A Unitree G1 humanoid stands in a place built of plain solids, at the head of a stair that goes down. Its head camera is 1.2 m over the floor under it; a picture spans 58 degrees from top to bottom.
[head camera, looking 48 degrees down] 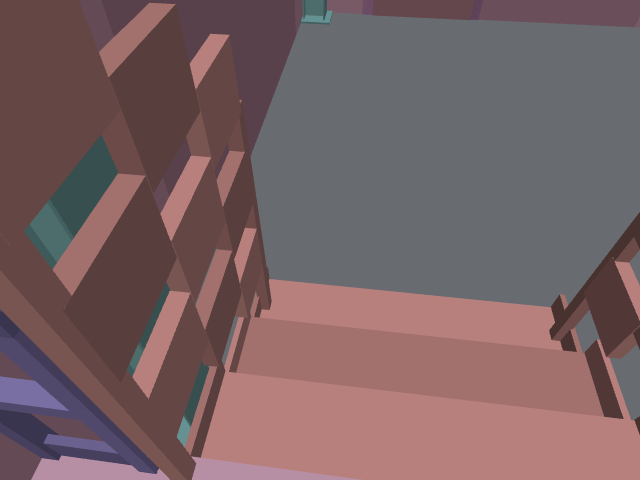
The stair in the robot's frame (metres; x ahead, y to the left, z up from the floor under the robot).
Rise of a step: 0.14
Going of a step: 0.30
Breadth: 1.32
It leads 7 degrees to the right of straight ahead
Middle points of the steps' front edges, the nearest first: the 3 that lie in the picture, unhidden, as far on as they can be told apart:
0.55 -0.32 -0.14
0.85 -0.36 -0.29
1.15 -0.40 -0.43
